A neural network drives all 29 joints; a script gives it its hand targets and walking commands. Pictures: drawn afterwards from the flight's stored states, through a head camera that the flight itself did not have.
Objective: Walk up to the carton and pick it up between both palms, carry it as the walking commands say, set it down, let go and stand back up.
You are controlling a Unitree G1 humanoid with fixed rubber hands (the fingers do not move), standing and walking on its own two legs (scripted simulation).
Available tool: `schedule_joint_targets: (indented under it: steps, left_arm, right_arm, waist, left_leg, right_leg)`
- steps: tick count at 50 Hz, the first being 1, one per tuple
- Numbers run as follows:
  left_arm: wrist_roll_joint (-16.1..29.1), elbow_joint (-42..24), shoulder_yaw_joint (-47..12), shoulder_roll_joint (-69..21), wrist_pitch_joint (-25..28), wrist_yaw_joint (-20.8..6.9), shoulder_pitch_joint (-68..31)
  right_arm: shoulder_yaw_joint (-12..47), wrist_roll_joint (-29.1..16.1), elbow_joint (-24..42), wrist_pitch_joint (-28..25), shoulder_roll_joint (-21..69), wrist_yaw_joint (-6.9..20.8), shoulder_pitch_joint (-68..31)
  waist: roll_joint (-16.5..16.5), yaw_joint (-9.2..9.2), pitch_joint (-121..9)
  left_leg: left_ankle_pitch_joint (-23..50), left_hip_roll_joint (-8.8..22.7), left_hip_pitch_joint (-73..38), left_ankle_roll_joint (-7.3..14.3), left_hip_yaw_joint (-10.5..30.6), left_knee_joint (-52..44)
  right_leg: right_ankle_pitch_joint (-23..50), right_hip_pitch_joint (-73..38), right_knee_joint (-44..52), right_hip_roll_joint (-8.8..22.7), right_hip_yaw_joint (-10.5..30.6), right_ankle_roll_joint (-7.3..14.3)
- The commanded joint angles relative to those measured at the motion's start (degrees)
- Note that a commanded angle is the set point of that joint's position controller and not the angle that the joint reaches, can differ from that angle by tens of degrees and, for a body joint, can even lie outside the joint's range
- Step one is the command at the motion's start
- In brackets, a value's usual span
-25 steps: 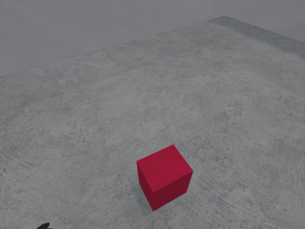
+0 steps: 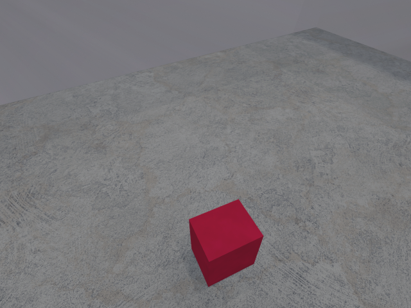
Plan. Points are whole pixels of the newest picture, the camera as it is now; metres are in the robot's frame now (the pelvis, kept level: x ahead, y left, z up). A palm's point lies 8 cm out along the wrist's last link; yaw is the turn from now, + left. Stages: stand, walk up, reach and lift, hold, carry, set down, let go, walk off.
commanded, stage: walk up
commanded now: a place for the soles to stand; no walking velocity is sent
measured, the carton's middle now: (223, 243) +0.57 -0.08 -0.63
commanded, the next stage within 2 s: none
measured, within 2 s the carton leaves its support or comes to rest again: neither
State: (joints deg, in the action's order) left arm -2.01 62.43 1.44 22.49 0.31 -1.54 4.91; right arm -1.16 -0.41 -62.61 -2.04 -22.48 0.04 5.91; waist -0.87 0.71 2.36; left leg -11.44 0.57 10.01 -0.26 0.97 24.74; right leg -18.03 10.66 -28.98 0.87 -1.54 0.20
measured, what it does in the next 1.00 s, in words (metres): steps to the right, turning left: right foot, then left foot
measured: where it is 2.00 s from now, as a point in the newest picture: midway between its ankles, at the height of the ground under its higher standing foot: outside the picture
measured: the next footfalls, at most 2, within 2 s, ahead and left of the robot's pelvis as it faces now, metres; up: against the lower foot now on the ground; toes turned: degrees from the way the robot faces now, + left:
right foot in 0.28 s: +0.14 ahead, -0.27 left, +0.00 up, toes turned +3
left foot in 0.50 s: +0.12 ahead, -0.07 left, +0.00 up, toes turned +14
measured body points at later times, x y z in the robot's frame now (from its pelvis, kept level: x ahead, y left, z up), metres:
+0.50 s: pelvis +0.03 -0.16 -0.04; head +0.04 -0.13 +0.41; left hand +0.09 +0.18 -0.16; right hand +0.14 -0.53 -0.10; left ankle +0.08 -0.08 -0.74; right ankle +0.10 -0.27 -0.74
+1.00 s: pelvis +0.12 -0.31 -0.06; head +0.14 -0.32 +0.39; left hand +0.10 +0.03 -0.15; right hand +0.31 -0.64 -0.15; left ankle +0.12 -0.19 -0.71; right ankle +0.21 -0.44 -0.74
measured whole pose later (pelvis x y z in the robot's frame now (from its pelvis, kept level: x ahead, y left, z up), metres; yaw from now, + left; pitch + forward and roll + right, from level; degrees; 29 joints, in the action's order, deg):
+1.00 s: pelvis +0.12 -0.31 -0.06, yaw +17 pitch -4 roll -1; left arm -0.7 49.3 4.1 23.2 0.6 -0.7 12.6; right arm -3.9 0.4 -50.3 -1.7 -30.6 -1.9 15.7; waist -4.0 1.5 5.3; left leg -29.7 0.4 30.2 1.3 2.3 66.7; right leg -23.7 25.2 -53.1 5.7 -5.1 -1.4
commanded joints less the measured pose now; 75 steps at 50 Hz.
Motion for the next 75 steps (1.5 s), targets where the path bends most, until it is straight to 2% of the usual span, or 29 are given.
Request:
schedule_joint_targets:
  steps: [1, 12, 14, 15, 16, 18, 22, 24, 25, 26, 28, 32, 38, 40, 41, 42, 43, 45, 47, 52, 59, 61, 62, 64, 66, 70, 72, 73, 75]
  left_arm:
    - [-2.4, -12.7, 5.3, 14.2, -3.5, -2.4, -7.3]
    - [-1.2, -18.7, 8.4, 15.2, -4.3, -5.5, -0.1]
    - [-1.8, -14.9, 10.2, 18.2, -3.7, -4.7, 13.6]
    - [-3.0, -15.2, 11.0, 22.8, -3.4, -4.1, 18.2]
    - [-2.2, -18.3, 10.6, 24.6, -3.1, -3.9, 9.0]
    - [-0.7, -20.7, 9.9, 21.8, -3.0, -3.6, 3.6]
    - [-2.4, -23.8, 8.5, 17.5, -3.6, -3.1, -2.4]
    - [-2.5, -25.2, 7.0, 13.0, -4.6, -3.0, -3.0]
    - [-2.3, -26.2, 5.9, 8.3, -4.6, -2.6, -0.8]
    - [-2.8, -25.8, 7.1, 12.6, -5.6, -2.3, -0.1]
    - [-2.3, -23.8, 8.1, 16.6, -5.7, -3.0, 1.9]
    - [-0.5, -20.0, 9.2, 16.6, -4.8, -3.5, 6.2]
    - [1.8, -17.2, 8.6, 13.9, -2.9, -3.2, 9.3]
    - [1.5, -13.4, 9.3, 15.1, -1.2, -1.4, 18.7]
    - [0.6, -13.3, 9.8, 17.9, -0.2, -0.4, 21.1]
    - [0.1, -16.1, 9.8, 22.4, 0.6, 0.2, 17.1]
    - [0.6, -18.3, 10.0, 25.6, 0.7, 0.5, 10.4]
    - [1.6, -18.3, 8.6, 22.3, 1.2, 1.4, 4.3]
    - [1.5, -18.0, 7.9, 21.5, 1.6, 1.8, 4.1]
    - [1.3, -14.7, 7.8, 23.0, 3.1, 4.3, 10.7]
    - [1.5, -15.1, 6.5, 23.5, 3.8, 5.8, 7.9]
    - [1.5, -16.0, 4.9, 19.8, 3.0, 5.4, 4.8]
    - [2.1, -17.6, 3.5, 14.2, 2.8, 5.4, 4.6]
    - [1.8, -16.5, 3.8, 19.8, 2.5, 6.2, 0.1]
    - [2.4, -13.8, 3.9, 19.2, 3.4, 5.7, 4.4]
    - [2.6, -11.7, 3.3, 15.4, 4.2, 5.2, 11.0]
    - [1.2, -11.0, 3.6, 16.0, 5.0, 5.1, 12.6]
    - [0.2, -11.6, 4.2, 19.4, 5.4, 5.1, 11.5]
    - [1.2, -12.2, 4.9, 23.1, 5.0, 4.5, 4.2]
  right_arm:
    - [-7.6, 0.0, 2.9, -2.3, -23.5, -4.6, 13.2]
    - [-7.8, 2.8, 12.4, -3.5, -24.0, -5.5, 7.1]
    - [-5.8, 3.3, 13.7, -3.1, -19.3, -5.6, 6.4]
    - [-4.1, 2.1, 14.4, -3.1, -14.2, -6.0, 8.9]
    - [-4.8, 1.4, 14.2, -2.6, -15.2, -7.0, 9.3]
    - [-6.6, 0.7, 11.8, -2.7, -22.8, -6.4, 10.2]
    - [-7.0, 0.1, 7.3, -2.8, -19.9, -5.3, 24.7]
    - [-8.1, 1.4, 5.6, -3.3, -20.9, -5.8, 33.3]
    - [-9.1, 2.7, 7.8, -3.6, -25.9, -6.6, 35.0]
    - [-8.9, 2.2, 12.2, -3.6, -27.1, -6.8, 26.9]
    - [-8.5, 1.3, 14.2, -4.6, -27.6, -7.7, 20.5]
    - [-7.0, 2.2, 14.9, -5.2, -23.1, -6.6, 15.8]
    - [-5.4, 3.1, 16.6, -3.7, -22.2, -4.1, 9.6]
    - [-4.0, 3.5, 17.1, -2.2, -18.2, -3.1, 9.7]
    - [-2.6, 2.6, 17.3, -1.6, -13.1, -3.1, 11.9]
    - [-1.8, 1.3, 18.9, -1.4, -10.2, -3.7, 13.6]
    - [-3.6, 1.0, 18.3, -1.1, -15.3, -4.0, 13.1]
    - [-5.3, 0.4, 15.9, -1.1, -20.4, -3.1, 12.0]
    - [-5.6, 0.2, 13.4, -0.3, -18.3, -2.5, 16.4]
    - [-6.3, 2.4, 17.5, 2.5, -17.3, 1.0, 8.3]
    - [-7.3, 2.0, 19.2, 3.1, -16.3, 3.4, 7.7]
    - [-8.1, 2.3, 15.9, 2.2, -17.7, 3.0, 15.0]
    - [-9.2, 3.4, 16.5, 1.8, -24.2, 2.4, 16.7]
    - [-8.4, 1.7, 18.5, 1.9, -24.4, 1.7, 9.9]
    - [-7.5, 1.6, 18.9, 1.6, -20.6, 0.7, 7.4]
    - [-5.5, 0.9, 18.0, 1.0, -17.4, -0.1, 4.0]
    - [-4.1, 0.3, 17.9, 1.1, -14.3, 0.2, 0.9]
    - [-3.3, -0.2, 17.7, 1.0, -11.9, 0.2, 1.5]
    - [-3.9, 0.4, 15.6, 1.2, -15.2, -0.5, 3.0]
  waist:
    - [2.8, -3.1, 3.3]
    - [-12.0, 1.39, -0.9]
    - [0.9, 8.83, -4.0]
    - [20.6, 11.4, -3.1]
    - [16.4, 6.12, 0.3]
    - [7.0, 3.87, 1.6]
    - [10.9, -3.51, 0.7]
    - [3.7, -8.46, -0.3]
    - [-13.1, -9.54, 0.6]
    - [-2.4, -5.92, 3.7]
    - [6.5, -2.31, 4.9]
    - [-6.8, -0.53, 5.7]
    - [-16.2, 1.46, 3.3]
    - [-7.7, 5.55, -1.2]
    - [5.7, 7.42, -1.2]
    - [16.8, 4.19, 0.0]
    - [8.7, 1.88, -0.6]
    - [2.8, 0.39, 2.5]
    - [10.9, -0.95, 1.0]
    - [13.8, 2.3, 3.0]
    - [13.9, -0.65, -3.3]
    - [3.7, -5.49, -6.6]
    - [-18.9, -7.44, -5.9]
    - [-6.8, -6.65, -4.1]
    - [-0.8, -2.85, -2.8]
    - [-3.5, 1.03, -6.9]
    - [-0.6, 3.24, -8.7]
    - [7.5, 2.72, -9.2]
    - [8.0, 1.21, -5.5]
  left_leg:
    - [-16.8, 23.1, -9.2, 14.0, 34.2, -11.2]
    - [-13.2, 13.3, 15.6, 10.5, 15.7, 0.8]
    - [-22.3, 3.8, 31.2, 5.8, 6.2, 20.3]
    - [-29.6, -5.5, 38.1, 2.5, 0.4, 39.1]
    - [-27.6, -4.0, 39.2, 0.6, 0.6, 46.2]
    - [-19.7, 1.9, 29.8, 2.0, 0.6, 47.4]
    - [-13.8, 2.7, 10.2, 2.0, -4.9, 26.6]
    - [-15.4, 4.8, -12.1, 5.4, 4.4, 13.7]
    - [-32.6, 18.2, -10.7, 8.3, 31.9, -5.7]
    - [-41.9, 25.0, -3.6, 9.0, 47.7, -13.7]
    - [-32.8, 24.6, -1.6, 7.4, 40.3, -10.7]
    - [-24.6, 17.9, 8.8, 13.9, 23.7, -2.5]
    - [-17.1, 9.1, 24.1, 10.1, 6.6, 4.4]
    - [-12.7, 5.1, 28.6, 8.1, 2.4, 23.5]
    - [-13.7, -1.0, 31.9, 6.0, 0.2, 40.2]
    - [-25.8, -4.8, 36.3, 3.1, 1.8, 48.1]
    - [-23.2, -2.4, 33.0, 2.3, 7.6, 50.2]
    - [-17.5, 2.4, 28.9, 1.9, 5.2, 47.4]
    - [-17.8, 2.0, 26.1, 1.4, 3.5, 44.1]
    - [-19.5, 1.9, 27.3, 2.4, 5.5, 39.1]
    - [-15.5, 0.3, 17.9, 2.9, 1.2, 27.5]
    - [-11.7, -1.8, 0.7, 5.1, 3.5, 14.2]
    - [-7.6, 10.5, -4.4, 10.8, 28.8, 2.0]
    - [-9.3, 15.8, 5.2, 19.7, 40.6, 0.1]
    - [7.3, 13.2, 4.1, 17.8, 30.8, 7.7]
    - [23.6, 11.0, 5.2, 14.6, 21.1, 13.4]
    - [16.2, 7.8, 13.7, 9.0, 14.6, 19.6]
    - [7.7, 2.5, 19.8, 4.8, 8.9, 27.8]
    - [-20.9, 0.6, 18.0, 3.2, 3.8, 29.8]
  right_leg:
    - [-7.4, 30.2, -28.2, 3.1, 9.6, -0.4]
    - [-9.2, 8.2, -16.2, 4.2, 5.5, 0.4]
    - [-6.6, -11.7, -5.8, 0.7, 2.9, 0.3]
    - [-22.4, -9.9, 10.0, 12.6, 21.9, 3.6]
    - [-32.6, -1.6, 18.3, 20.6, 37.1, 10.8]
    - [-29.6, 7.2, 12.7, 17.9, 29.2, 13.6]
    - [-18.9, 16.2, 4.1, 14.3, 15.3, 11.3]
    - [-19.6, 34.8, -13.9, 9.1, 8.4, 6.7]
    - [-17.5, 41.1, -33.3, 1.0, 0.2, 2.4]
    - [-13.5, 43.0, -41.7, 1.3, 8.3, 1.1]
    - [-7.5, 40.6, -45.4, 3.6, 11.2, 0.2]
    - [-4.0, 31.3, -44.0, 6.3, 8.7, -1.3]
    - [-9.2, 8.3, -21.5, 3.1, -1.3, 0.1]
    - [-5.9, -4.0, -12.6, 0.1, -4.1, -0.7]
    - [-11.2, -3.5, -3.6, 4.7, 5.8, 0.7]
    - [-16.0, 3.4, 8.1, 19.7, 31.9, 6.5]
    - [-22.7, 8.3, 12.3, 26.5, 43.2, 13.1]
    - [-23.1, 12.3, 7.9, 22.3, 31.7, 12.8]
    - [-15.2, 11.5, 3.2, 21.4, 24.5, 12.1]
    - [4.0, 6.7, 0.5, 24.1, 22.3, 13.7]
    - [21.3, 6.1, -6.7, 24.4, 10.0, 13.1]
    - [5.2, 18.1, -21.3, 16.6, -0.2, 6.5]
    - [-12.7, 32.4, -38.0, 6.9, -6.4, 1.9]
    - [-21.6, 30.2, -37.6, 6.7, 0.5, 1.3]
    - [-16.1, 26.5, -34.7, 6.2, 1.7, 1.2]
    - [-6.9, 13.6, -18.7, 4.0, -0.2, 1.6]
    - [4.9, -0.3, -5.0, 5.1, 6.0, 3.9]
    - [8.2, -4.1, 1.5, 14.1, 20.1, 7.5]
    - [8.4, 3.5, 2.1, 23.8, 28.4, 16.4]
